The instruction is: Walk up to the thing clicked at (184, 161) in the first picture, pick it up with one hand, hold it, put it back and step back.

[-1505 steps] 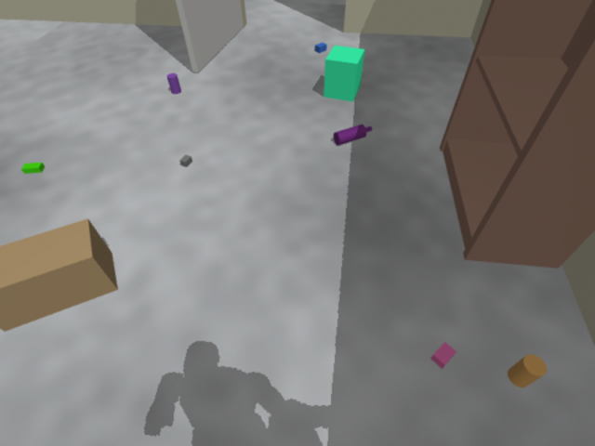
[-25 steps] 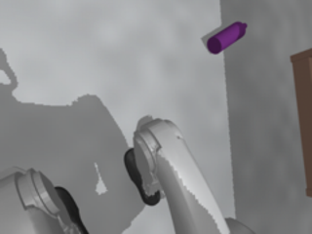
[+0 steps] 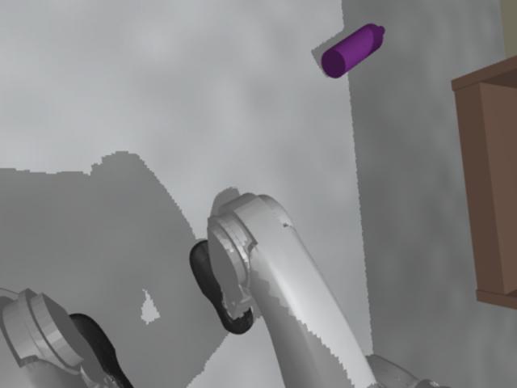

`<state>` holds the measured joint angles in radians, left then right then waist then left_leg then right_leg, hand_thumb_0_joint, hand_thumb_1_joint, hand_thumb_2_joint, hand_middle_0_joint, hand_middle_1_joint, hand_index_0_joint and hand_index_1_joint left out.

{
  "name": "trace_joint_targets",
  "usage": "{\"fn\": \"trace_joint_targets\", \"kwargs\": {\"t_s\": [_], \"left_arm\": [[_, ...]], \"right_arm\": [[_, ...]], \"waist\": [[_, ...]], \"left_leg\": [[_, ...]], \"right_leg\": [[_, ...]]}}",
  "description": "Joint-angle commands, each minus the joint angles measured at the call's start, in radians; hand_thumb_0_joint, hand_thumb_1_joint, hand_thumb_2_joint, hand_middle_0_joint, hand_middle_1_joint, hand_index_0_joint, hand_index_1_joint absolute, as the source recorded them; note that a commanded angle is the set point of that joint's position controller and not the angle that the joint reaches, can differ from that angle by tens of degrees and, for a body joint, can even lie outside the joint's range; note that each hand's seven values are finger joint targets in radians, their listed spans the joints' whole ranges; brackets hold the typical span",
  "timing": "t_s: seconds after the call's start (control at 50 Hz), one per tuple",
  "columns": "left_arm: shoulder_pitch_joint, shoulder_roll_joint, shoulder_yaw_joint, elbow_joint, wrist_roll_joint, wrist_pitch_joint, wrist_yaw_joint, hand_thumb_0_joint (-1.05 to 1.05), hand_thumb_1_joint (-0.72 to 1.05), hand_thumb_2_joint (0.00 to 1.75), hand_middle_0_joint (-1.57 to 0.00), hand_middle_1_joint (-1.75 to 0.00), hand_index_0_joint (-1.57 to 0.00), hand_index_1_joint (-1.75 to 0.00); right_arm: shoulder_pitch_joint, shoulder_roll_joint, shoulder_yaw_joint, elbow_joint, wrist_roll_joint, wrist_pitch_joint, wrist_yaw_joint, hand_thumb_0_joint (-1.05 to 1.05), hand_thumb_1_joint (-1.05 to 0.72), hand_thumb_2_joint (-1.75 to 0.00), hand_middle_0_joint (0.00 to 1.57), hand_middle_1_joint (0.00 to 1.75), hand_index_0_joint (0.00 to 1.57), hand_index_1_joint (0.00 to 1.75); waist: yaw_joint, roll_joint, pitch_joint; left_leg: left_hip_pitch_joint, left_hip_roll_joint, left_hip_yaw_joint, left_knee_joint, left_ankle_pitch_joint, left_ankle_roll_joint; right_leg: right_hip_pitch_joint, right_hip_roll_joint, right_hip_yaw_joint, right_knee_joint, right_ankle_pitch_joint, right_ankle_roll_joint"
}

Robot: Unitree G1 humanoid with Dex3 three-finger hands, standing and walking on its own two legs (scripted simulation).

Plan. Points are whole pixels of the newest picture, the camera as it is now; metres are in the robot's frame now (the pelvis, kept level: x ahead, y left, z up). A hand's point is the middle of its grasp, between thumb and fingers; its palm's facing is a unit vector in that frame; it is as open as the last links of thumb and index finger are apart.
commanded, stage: open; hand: left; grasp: from above
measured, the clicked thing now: out of the picture +0.49 +0.36 -0.30
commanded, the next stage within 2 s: withdraw in 1.38 s
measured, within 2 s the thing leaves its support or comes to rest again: rests again in 0.90 s
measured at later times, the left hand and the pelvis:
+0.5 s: hand out of the picture +0.44 +0.31 -0.25, palm faces -0.14 -0.42 -0.90, open 9.8 cm; pelvis +0.00 +0.00 +0.00, yaw -1 degrees
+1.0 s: hand out of the picture +0.44 +0.31 -0.26, palm faces -0.13 -0.42 -0.90, open 12.0 cm; pelvis +0.00 +0.00 +0.01, yaw -1 degrees
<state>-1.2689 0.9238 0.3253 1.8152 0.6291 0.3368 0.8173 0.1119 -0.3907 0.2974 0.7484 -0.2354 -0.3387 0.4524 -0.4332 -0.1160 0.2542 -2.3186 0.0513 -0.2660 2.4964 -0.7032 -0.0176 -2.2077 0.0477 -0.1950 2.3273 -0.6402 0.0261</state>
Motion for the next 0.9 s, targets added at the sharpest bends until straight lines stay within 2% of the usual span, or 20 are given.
{"fn": "trace_joint_targets", "kwargs": {"t_s": [0.0, 0.06, 0.08, 0.1, 0.14, 0.16, 0.18, 0.28, 0.32, 0.38, 0.48, 0.52, 0.66, 0.74, 0.76, 0.78, 0.82, 0.84, 0.86, 0.88], "left_arm": [[-0.244, 0.17, -0.045, -0.103, 0.023, -0.01, 0.034, 0.0, 0.65, 0.13, -1.0, -0.33, -1.04, -0.29], [-0.224, 0.206, -0.027, -0.105, 0.034, -0.008, 0.039, 0.0, 0.41, 0.21, -0.76, -0.42, -0.8, -0.37], [-0.223, 0.207, -0.023, -0.113, 0.03, -0.006, 0.045, 0.0, 0.33, 0.25, -0.73, -0.43, -0.77, -0.39], [-0.24, 0.193, -0.042, -0.115, 0.028, -0.002, 0.04, 0.0, 0.26, 0.28, -0.73, -0.43, -0.76, -0.4], [-0.234, 0.206, -0.019, -0.111, 0.031, -0.005, 0.045, 0.0, 0.2, 0.34, -0.71, -0.42, -0.72, -0.41], [-0.236, 0.188, -0.034, -0.114, 0.028, -0.004, 0.042, 0.0, 0.21, 0.35, -0.71, -0.43, -0.73, -0.42], [-0.221, 0.201, -0.019, -0.101, 0.03, -0.004, 0.045, 0.0, 0.19, 0.39, -0.7, -0.45, -0.71, -0.44], [-0.215, 0.218, -0.022, -0.104, 0.041, -0.005, 0.042, 0.0, 0.13, 0.47, -0.65, -0.51, -0.65, -0.51], [-0.216, 0.203, -0.031, -0.104, 0.028, -0.003, 0.034, 0.0, 0.08, 0.47, -0.6, -0.52, -0.61, -0.51], [-0.194, 0.202, -0.023, -0.086, 0.016, -0.005, 0.031, 0.0, 0.01, 0.52, -0.55, -0.55, -0.55, -0.55], [-0.207, 0.206, -0.041, -0.099, 0.015, -0.009, 0.019, 0.0, -0.06, 0.59, -0.5, -0.6, -0.5, -0.61], [-0.206, 0.213, -0.036, -0.1, 0.027, -0.009, 0.025, 0.0, -0.08, 0.6, -0.48, -0.62, -0.47, -0.62], [-0.216, 0.22, -0.035, -0.115, 0.017, -0.011, 0.031, 0.0, -0.15, 0.67, -0.42, -0.67, -0.41, -0.68], [-0.212, 0.232, -0.028, -0.113, 0.03, -0.007, 0.039, 0.0, -0.21, 0.72, -0.37, -0.71, -0.36, -0.72], [-0.218, 0.22, -0.039, -0.121, 0.023, -0.009, 0.034, 0.0, -0.21, 0.72, -0.37, -0.72, -0.36, -0.73], [-0.208, 0.229, -0.029, -0.114, 0.019, -0.01, 0.034, 0.0, -0.23, 0.74, -0.36, -0.72, -0.35, -0.74], [-0.219, 0.225, -0.035, -0.118, 0.024, -0.006, 0.033, 0.0, -0.23, 0.75, -0.35, -0.74, -0.34, -0.75], [-0.214, 0.214, -0.051, -0.128, 0.025, -0.007, 0.031, 0.0, -0.21, 0.75, -0.37, -0.74, -0.36, -0.75], [-0.21, 0.224, -0.033, -0.123, 0.019, -0.008, 0.033, 0.0, -0.23, 0.76, -0.37, -0.72, -0.35, -0.74], [-0.202, 0.219, -0.039, -0.117, 0.018, -0.007, 0.032, 0.0, -0.23, 0.78, -0.37, -0.74, -0.35, -0.76]], "right_arm": [[0.239, -0.325, -0.065, 0.04, 0.002, 0.004, 0.006, 0.0, -0.9, -0.9, 0.2, 0.3, 0.2, 0.3], [0.248, -0.334, -0.066, 0.033, 0.008, 0.003, 0.003, 0.0, -0.9, -0.9, 0.2, 0.3, 0.2, 0.3], [0.239, -0.334, -0.064, 0.025, 0.009, 0.004, 0.002, 0.0, -0.9, -0.9, 0.2, 0.3, 0.2, 0.3], [0.226, -0.325, -0.058, 0.032, 0.004, 0.002, 0.002, 0.0, -0.91, -0.9, 0.2, 0.3, 0.2, 0.3], [0.239, -0.335, -0.063, 0.039, 0.01, 0.003, 0.002, 0.0, -0.91, -0.9, 0.2, 0.3, 0.2, 0.3], [0.237, -0.325, -0.056, 0.026, 0.005, 0.001, 0.005, 0.0, -0.91, -0.9, 0.2, 0.3, 0.2, 0.3], [0.241, -0.341, -0.064, 0.032, 0.01, 0.0, 0.003, 0.0, -0.9, -0.9, 0.2, 0.3, 0.2, 0.3], [0.231, -0.339, -0.064, 0.03, 0.012, -0.004, -0.001, 0.0, -0.9, -0.9, 0.2, 0.3, 0.2, 0.3], [0.228, -0.331, -0.055, 0.021, 0.007, -0.006, 0.0, 0.0, -0.9, -0.9, 0.2, 0.3, 0.2, 0.3], [0.233, -0.34, -0.059, 0.017, 0.013, -0.011, -0.008, 0.0, -0.9, -0.9, 0.2, 0.3, 0.2, 0.3], [0.226, -0.335, -0.054, 0.025, 0.014, -0.017, -0.014, 0.0, -0.9, -0.9, 0.2, 0.3, 0.2, 0.3], [0.234, -0.343, -0.058, 0.022, 0.016, -0.019, -0.014, 0.0, -0.9, -0.9, 0.2, 0.3, 0.2, 0.3], [0.236, -0.345, -0.05, 0.017, 0.009, -0.025, -0.016, 0.0, -0.9, -0.9, 0.2, 0.3, 0.2, 0.3], [0.235, -0.345, -0.05, 0.021, 0.015, -0.025, -0.018, 0.0, -0.89, -0.9, 0.2, 0.3, 0.2, 0.3], [0.227, -0.337, -0.047, 0.026, 0.01, -0.026, -0.018, 0.0, -0.9, -0.9, 0.2, 0.3, 0.2, 0.3], [0.23, -0.343, -0.05, 0.026, 0.013, -0.028, -0.02, 0.0, -0.9, -0.9, 0.2, 0.3, 0.2, 0.3], [0.225, -0.341, -0.047, 0.02, 0.014, -0.032, -0.018, 0.0, -0.89, -0.9, 0.2, 0.3, 0.2, 0.3], [0.223, -0.342, -0.045, 0.014, 0.01, -0.034, -0.015, 0.0, -0.9, -0.9, 0.2, 0.3, 0.2, 0.3], [0.224, -0.352, -0.055, 0.015, 0.016, -0.034, -0.018, 0.0, -0.89, -0.9, 0.2, 0.3, 0.2, 0.3], [0.227, -0.352, -0.052, 0.017, 0.015, -0.033, -0.02, 0.0, -0.89, -0.9, 0.2, 0.3, 0.2, 0.3]], "waist": [[-0.072, 0.511, -0.693], [-0.06, 0.506, -0.705], [-0.059, 0.508, -0.709], [-0.064, 0.505, -0.687], [-0.062, 0.52, -0.702], [-0.069, 0.512, -0.686], [-0.066, 0.517, -0.688], [-0.068, 0.495, -0.665], [-0.078, 0.48, -0.645], [-0.073, 0.466, -0.663], [-0.073, 0.468, -0.651], [-0.072, 0.487, -0.657], [-0.079, 0.491, -0.654], [-0.074, 0.506, -0.66], [-0.076, 0.515, -0.644], [-0.069, 0.508, -0.649], [-0.075, 0.508, -0.641], [-0.081, 0.512, -0.638], [-0.077, 0.499, -0.642], [-0.082, 0.49, -0.647]], "left_leg": [[0.491, 0.025, 0.069, -0.246, 0.198, 0.009], [0.462, 0.024, 0.079, -0.241, 0.2, 0.017], [0.464, 0.027, 0.08, -0.234, 0.207, 0.018], [0.45, 0.023, 0.086, -0.228, 0.198, 0.018], [0.473, 0.029, 0.078, -0.237, 0.212, 0.013], [0.47, 0.028, 0.075, -0.228, 0.216, 0.014], [0.484, 0.031, 0.064, -0.243, 0.209, 0.011], [0.447, 0.028, 0.071, -0.244, 0.164, 0.019], [0.437, 0.026, 0.07, -0.242, 0.163, 0.019], [0.445, 0.03, 0.069, -0.239, 0.169, 0.021], [0.439, 0.029, 0.065, -0.245, 0.156, 0.019], [0.458, 0.032, 0.058, -0.254, 0.149, 0.017], [0.468, 0.033, 0.066, -0.251, 0.174, 0.016], [0.484, 0.035, 0.06, -0.253, 0.179, 0.014], [0.483, 0.034, 0.063, -0.258, 0.17, 0.01], [0.482, 0.036, 0.068, -0.249, 0.172, 0.013], [0.488, 0.037, 0.056, -0.256, 0.169, 0.011], [0.495, 0.037, 0.056, -0.251, 0.171, 0.012], [0.486, 0.039, 0.055, -0.255, 0.167, 0.015], [0.486, 0.038, 0.053, -0.256, 0.176, 0.013]], "right_leg": [[0.414, 0.039, -0.087, -0.205, 0.275, -0.029], [0.45, 0.043, -0.077, -0.225, 0.279, -0.026], [0.457, 0.043, -0.076, -0.23, 0.288, -0.025], [0.444, 0.04, -0.076, -0.221, 0.281, -0.024], [0.439, 0.041, -0.081, -0.222, 0.29, -0.026], [0.432, 0.039, -0.083, -0.214, 0.295, -0.026], [0.423, 0.04, -0.09, -0.213, 0.286, -0.029], [0.428, 0.042, -0.083, -0.231, 0.249, -0.025], [0.415, 0.039, -0.087, -0.226, 0.246, -0.024], [0.439, 0.05, -0.084, -0.241, 0.251, -0.021], [0.435, 0.044, -0.086, -0.235, 0.241, -0.021], [0.424, 0.045, -0.09, -0.239, 0.233, -0.025], [0.454, 0.047, -0.089, -0.241, 0.258, -0.021], [0.444, 0.041, -0.091, -0.245, 0.266, -0.023], [0.441, 0.038, -0.09, -0.233, 0.26, -0.024], [0.453, 0.044, -0.087, -0.244, 0.261, -0.022], [0.427, 0.038, -0.095, -0.234, 0.257, -0.024], [0.424, 0.037, -0.095, -0.235, 0.256, -0.024], [0.434, 0.042, -0.092, -0.244, 0.257, -0.022], [0.45, 0.042, -0.093, -0.241, 0.271, -0.021]]}}
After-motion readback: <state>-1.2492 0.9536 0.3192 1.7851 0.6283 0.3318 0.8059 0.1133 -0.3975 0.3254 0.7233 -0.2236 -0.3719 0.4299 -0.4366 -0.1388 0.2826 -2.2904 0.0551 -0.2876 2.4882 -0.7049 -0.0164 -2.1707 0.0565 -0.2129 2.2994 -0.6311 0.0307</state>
